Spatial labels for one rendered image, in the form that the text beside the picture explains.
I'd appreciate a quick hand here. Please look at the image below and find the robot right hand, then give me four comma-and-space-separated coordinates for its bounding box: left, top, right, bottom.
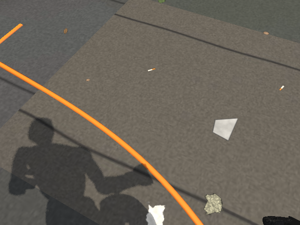
262, 216, 300, 225

